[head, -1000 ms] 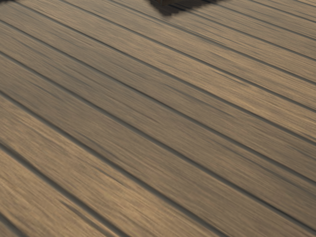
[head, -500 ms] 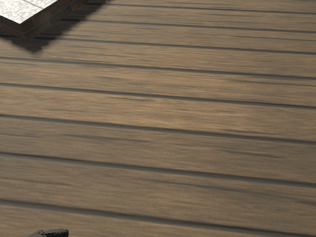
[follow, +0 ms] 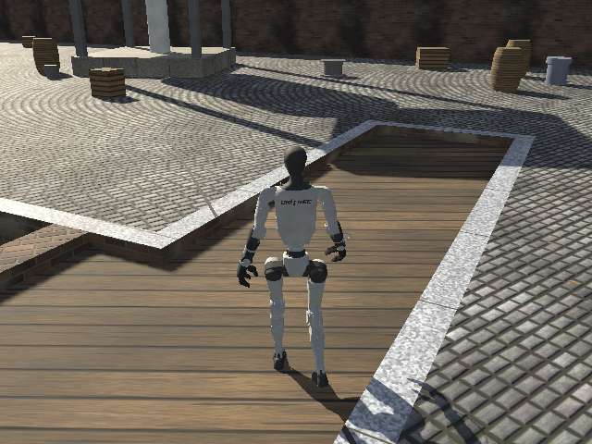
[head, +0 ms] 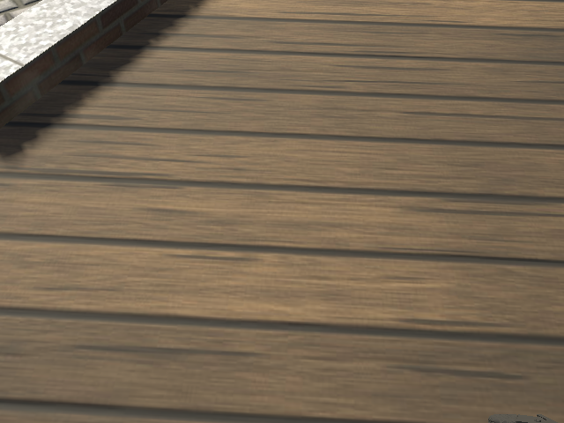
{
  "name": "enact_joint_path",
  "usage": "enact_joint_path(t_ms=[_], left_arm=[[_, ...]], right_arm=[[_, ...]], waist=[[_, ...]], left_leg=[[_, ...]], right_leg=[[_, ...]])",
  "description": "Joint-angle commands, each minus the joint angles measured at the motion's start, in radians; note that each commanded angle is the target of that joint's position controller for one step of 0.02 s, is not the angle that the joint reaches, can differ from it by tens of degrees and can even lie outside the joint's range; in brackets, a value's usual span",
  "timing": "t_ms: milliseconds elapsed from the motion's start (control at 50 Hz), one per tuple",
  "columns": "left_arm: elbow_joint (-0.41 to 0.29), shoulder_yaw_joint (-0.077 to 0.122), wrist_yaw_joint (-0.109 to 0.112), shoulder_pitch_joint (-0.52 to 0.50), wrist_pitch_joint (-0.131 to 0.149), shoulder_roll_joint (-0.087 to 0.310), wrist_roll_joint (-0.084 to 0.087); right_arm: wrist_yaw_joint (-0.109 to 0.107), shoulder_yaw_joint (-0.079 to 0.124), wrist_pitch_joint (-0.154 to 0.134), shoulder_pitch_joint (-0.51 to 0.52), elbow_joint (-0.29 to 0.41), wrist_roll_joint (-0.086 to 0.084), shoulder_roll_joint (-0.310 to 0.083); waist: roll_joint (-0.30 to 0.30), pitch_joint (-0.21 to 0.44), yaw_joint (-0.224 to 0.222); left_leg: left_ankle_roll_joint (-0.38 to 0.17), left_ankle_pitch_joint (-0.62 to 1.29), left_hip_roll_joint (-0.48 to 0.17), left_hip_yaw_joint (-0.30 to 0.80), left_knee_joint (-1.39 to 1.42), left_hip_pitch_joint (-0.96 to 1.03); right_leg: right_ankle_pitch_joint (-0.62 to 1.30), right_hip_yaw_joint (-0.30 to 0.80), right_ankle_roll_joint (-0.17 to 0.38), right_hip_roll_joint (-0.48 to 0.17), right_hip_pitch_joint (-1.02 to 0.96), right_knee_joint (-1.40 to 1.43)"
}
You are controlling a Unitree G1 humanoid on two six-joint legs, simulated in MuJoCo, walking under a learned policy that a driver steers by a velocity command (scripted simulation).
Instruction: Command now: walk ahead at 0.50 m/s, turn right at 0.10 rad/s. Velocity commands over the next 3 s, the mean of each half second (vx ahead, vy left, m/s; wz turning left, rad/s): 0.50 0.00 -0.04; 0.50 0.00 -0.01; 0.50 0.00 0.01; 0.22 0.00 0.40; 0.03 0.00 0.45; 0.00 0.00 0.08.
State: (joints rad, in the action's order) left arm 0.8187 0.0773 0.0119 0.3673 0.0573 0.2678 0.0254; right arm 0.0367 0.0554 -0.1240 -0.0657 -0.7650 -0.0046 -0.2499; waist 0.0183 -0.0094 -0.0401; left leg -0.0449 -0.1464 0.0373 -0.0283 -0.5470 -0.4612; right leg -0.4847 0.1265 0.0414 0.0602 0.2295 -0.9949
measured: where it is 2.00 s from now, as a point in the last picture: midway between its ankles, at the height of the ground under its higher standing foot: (309, 233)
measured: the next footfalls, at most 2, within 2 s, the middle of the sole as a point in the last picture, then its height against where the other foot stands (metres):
right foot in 0.46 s outside the picture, level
left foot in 0.98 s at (260, 324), level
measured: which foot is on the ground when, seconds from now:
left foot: down 0.00-0.48, up 0.50-0.96, down 0.98-1.00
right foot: up 0.00-0.44, down 0.46-1.00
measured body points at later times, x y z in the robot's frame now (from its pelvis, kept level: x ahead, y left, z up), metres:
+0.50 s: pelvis +0.28 -0.03 +0.00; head +0.32 -0.04 +0.45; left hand +0.52 +0.19 -0.07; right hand +0.26 -0.31 -0.14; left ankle +0.10 +0.10 -0.70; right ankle +0.39 -0.13 -0.73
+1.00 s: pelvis +0.55 +0.00 +0.00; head +0.58 +0.01 +0.45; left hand +0.53 +0.29 -0.14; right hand +0.77 -0.23 -0.08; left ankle +0.67 +0.11 -0.73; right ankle +0.39 -0.13 -0.72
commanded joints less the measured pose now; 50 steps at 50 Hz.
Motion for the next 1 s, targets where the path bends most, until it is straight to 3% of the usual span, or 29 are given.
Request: enact_joint_path(t_ms=[20,40,60,120,180,280,360,400,420,440,460,480,500,520,540,560,580,600,640,700,780,860,900,940,960,980,1000], left_arm=[[-0.112,0.015,0.002,-0.088,0.035,0.130,0.002],[-0.122,0.017,0.003,-0.120,0.036,0.119,-0.016],[-0.122,0.019,0.002,-0.108,0.032,0.107,-0.020],[-0.117,0.011,0.001,-0.088,0.019,0.064,-0.018],[-0.145,0.001,0.000,-0.181,0.018,0.048,-0.024],[-0.174,-0.014,-0.019,-0.342,0.029,0.027,-0.014],[-0.212,-0.014,-0.041,-0.442,0.039,0.042,-0.007],[-0.215,-0.009,-0.051,-0.430,0.043,0.061,-0.008],[-0.203,0.000,-0.052,-0.381,0.045,0.082,-0.010],[-0.170,0.017,-0.048,-0.270,0.045,0.113,-0.014],[-0.121,0.039,-0.039,-0.099,0.044,0.165,-0.022],[-0.099,0.060,-0.030,0.046,0.040,0.263,-0.044],[-0.077,0.052,-0.032,0.084,0.033,0.232,-0.020],[-0.085,0.030,-0.031,0.031,0.029,0.169,-0.013],[-0.096,0.019,-0.027,-0.040,0.025,0.141,-0.014],[-0.096,0.010,-0.030,-0.103,0.026,0.120,-0.022],[-0.099,0.000,-0.033,-0.144,0.031,0.089,-0.031],[-0.097,0.001,-0.035,-0.163,0.035,0.095,-0.036],[-0.080,0.004,-0.037,-0.166,0.049,0.098,-0.026],[-0.049,0.012,-0.026,-0.133,0.052,0.132,-0.026],[-0.011,0.014,-0.015,-0.076,0.045,0.155,-0.014],[0.038,0.018,-0.013,-0.001,0.032,0.171,-0.004],[0.054,0.022,-0.009,0.006,0.021,0.180,-0.002],[0.063,0.026,-0.005,-0.004,0.010,0.193,-0.001],[0.062,0.025,-0.003,-0.025,0.004,0.195,0.000],[0.059,0.014,-0.001,-0.026,0.000,0.169,-0.006],[0.032,-0.009,0.001,-0.012,0.003,0.115,-0.032]], right_arm=[[-0.009,0.038,0.012,-0.206,-0.001,-0.003,-0.132],[-0.008,0.032,0.014,-0.166,0.002,0.005,-0.114],[-0.008,0.025,0.010,-0.150,0.001,0.015,-0.100],[-0.009,0.028,0.004,-0.165,-0.019,0.002,-0.112],[-0.020,0.037,0.012,-0.195,-0.037,-0.005,-0.151],[-0.028,0.037,0.025,-0.275,-0.071,-0.019,-0.168],[-0.032,0.037,0.046,-0.336,-0.104,-0.021,-0.176],[-0.039,0.043,0.058,-0.334,-0.112,-0.019,-0.192],[-0.042,0.046,0.062,-0.318,-0.110,-0.019,-0.204],[-0.044,0.045,0.067,-0.297,-0.106,-0.021,-0.204],[-0.047,0.033,0.067,-0.285,-0.092,-0.012,-0.180],[-0.044,0.004,0.053,-0.358,-0.060,0.004,-0.093],[-0.035,-0.010,0.033,-0.398,-0.079,-0.002,-0.069],[-0.028,0.016,0.018,-0.321,-0.064,-0.026,-0.165],[-0.025,0.016,0.012,-0.230,-0.036,-0.038,-0.172],[-0.028,0.016,0.013,-0.190,-0.027,-0.026,-0.159],[-0.034,0.023,0.024,-0.183,-0.030,-0.010,-0.152],[-0.034,0.021,0.035,-0.216,-0.033,-0.011,-0.133],[-0.038,0.016,0.053,-0.234,-0.040,-0.007,-0.104],[-0.041,0.013,0.058,-0.139,-0.011,0.003,-0.094],[-0.027,0.001,0.050,-0.005,0.020,-0.001,-0.068],[-0.010,-0.003,0.045,0.106,0.062,-0.011,-0.078],[0.001,0.000,0.040,0.125,0.079,-0.011,-0.092],[0.005,0.008,0.034,0.079,0.072,-0.010,-0.116],[0.003,0.021,0.032,-0.005,0.049,-0.007,-0.137],[-0.006,0.046,0.031,-0.163,0.000,-0.003,-0.187],[-0.016,0.067,0.035,-0.344,-0.030,0.006,-0.267]], waist=[[-0.067,0.118,0.124],[-0.046,0.060,0.098],[-0.069,0.053,0.066],[-0.095,0.045,0.038],[-0.073,0.023,0.055],[-0.084,-0.012,0.114],[-0.090,-0.045,0.136],[-0.102,-0.033,0.110],[-0.114,-0.002,0.075],[-0.110,0.067,0.009],[-0.087,0.184,-0.063],[0.095,0.353,-0.071],[0.255,0.458,-0.067],[0.161,0.324,-0.078],[0.105,0.193,-0.061],[0.039,0.102,-0.027],[0.031,0.055,0.007],[0.078,0.049,0.039],[0.073,0.033,0.061],[0.038,0.000,0.049],[0.033,-0.025,0.003],[0.033,-0.052,-0.037],[0.043,-0.056,-0.029],[0.063,-0.030,0.005],[0.063,0.017,0.057],[0.040,0.122,0.121],[-0.099,0.282,0.174]], left_leg=[[-0.202,-0.171,-0.345,0.525,0.268,0.582],[-0.198,-0.057,-0.313,0.453,0.294,0.466],[-0.188,0.025,-0.284,0.399,0.314,0.403],[-0.201,0.181,-0.261,0.298,0.361,0.347],[-0.195,0.274,-0.246,0.218,0.392,0.349],[-0.149,0.244,-0.199,0.118,0.400,0.348],[-0.144,0.255,-0.260,0.146,0.347,0.475],[-0.127,0.346,-0.283,0.151,0.293,0.529],[-0.115,0.482,-0.277,0.140,0.235,0.535],[-0.095,0.627,-0.244,0.105,0.112,0.513],[-0.064,0.589,-0.196,0.070,-0.088,0.392],[-0.001,0.203,-0.076,0.012,-0.471,0.025],[0.023,-0.425,0.018,0.097,-0.696,-0.193],[0.012,-0.406,-0.046,0.146,-0.778,-0.305],[0.005,-0.318,-0.095,0.113,-0.757,-0.328],[0.009,-0.242,-0.132,0.092,-0.685,-0.298],[0.011,-0.188,-0.161,0.095,-0.625,-0.242],[0.020,-0.162,-0.172,0.097,-0.600,-0.184],[0.038,-0.128,-0.181,0.089,-0.540,-0.152],[0.057,0.031,-0.186,0.083,-0.382,-0.204],[0.059,0.234,-0.147,0.052,-0.130,-0.147],[0.043,0.223,-0.123,0.049,-0.015,-0.159],[0.018,0.151,-0.115,0.052,0.024,-0.160],[-0.009,0.077,-0.092,0.030,0.052,-0.077],[-0.030,0.070,-0.061,-0.001,0.082,0.049],[-0.061,0.092,-0.060,-0.003,0.073,0.279],[-0.129,0.145,-0.259,0.226,0.043,0.581]], right_leg=[[0.095,-0.002,0.004,-0.105,0.556,-0.292],[0.145,-0.013,0.001,-0.134,0.522,-0.223],[0.177,-0.014,0.001,-0.161,0.465,-0.177],[0.202,-0.043,-0.017,-0.182,0.438,-0.069],[0.342,-0.066,-0.043,-0.189,0.476,0.102],[0.579,-0.116,-0.042,-0.140,0.386,0.380],[0.523,-0.116,-0.017,-0.119,0.417,0.469],[0.448,-0.121,0.008,-0.105,0.377,0.501],[0.419,-0.139,0.025,-0.082,0.293,0.514],[0.438,-0.167,0.052,-0.054,0.127,0.542],[0.486,-0.124,0.095,-0.100,-0.144,0.504],[0.483,0.236,0.225,-0.358,-0.563,0.477],[0.344,0.582,0.324,-0.475,-0.687,0.619],[0.223,0.504,0.278,-0.437,-0.593,0.657],[0.230,0.366,0.240,-0.394,-0.442,0.684],[0.288,0.274,0.219,-0.351,-0.286,0.726],[0.342,0.207,0.197,-0.312,-0.179,0.768],[0.372,0.183,0.207,-0.307,-0.109,0.798],[0.429,0.115,0.216,-0.289,-0.041,0.842],[0.489,0.039,0.209,-0.274,-0.034,0.873],[0.483,-0.050,0.167,-0.236,-0.044,0.878],[0.457,-0.037,0.159,-0.282,-0.159,0.837],[0.498,-0.021,0.146,-0.314,-0.225,0.795],[0.623,-0.019,0.126,-0.324,-0.266,0.728],[0.779,-0.048,0.106,-0.296,-0.260,0.631],[0.844,-0.092,0.077,-0.241,-0.196,0.444],[0.559,-0.148,0.036,-0.171,0.010,0.111]])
